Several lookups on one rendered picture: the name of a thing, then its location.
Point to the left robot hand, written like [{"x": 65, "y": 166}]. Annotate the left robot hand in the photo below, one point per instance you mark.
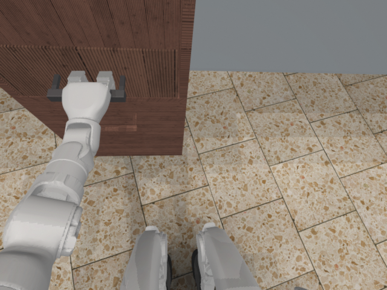
[{"x": 84, "y": 99}]

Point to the robot right thigh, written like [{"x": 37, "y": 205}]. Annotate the robot right thigh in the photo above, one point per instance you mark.
[{"x": 230, "y": 271}]

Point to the drawer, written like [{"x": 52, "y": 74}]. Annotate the drawer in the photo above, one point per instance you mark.
[{"x": 29, "y": 69}]

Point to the cabinet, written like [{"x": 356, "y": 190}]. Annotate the cabinet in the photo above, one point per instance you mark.
[{"x": 148, "y": 24}]

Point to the handle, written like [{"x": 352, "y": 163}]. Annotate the handle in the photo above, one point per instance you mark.
[
  {"x": 118, "y": 129},
  {"x": 55, "y": 94}
]

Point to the robot left upper arm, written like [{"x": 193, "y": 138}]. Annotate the robot left upper arm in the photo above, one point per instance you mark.
[{"x": 44, "y": 229}]

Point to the left robot forearm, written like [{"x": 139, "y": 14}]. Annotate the left robot forearm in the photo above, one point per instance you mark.
[{"x": 67, "y": 171}]

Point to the left robot shin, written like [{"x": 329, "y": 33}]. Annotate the left robot shin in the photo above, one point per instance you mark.
[{"x": 163, "y": 269}]

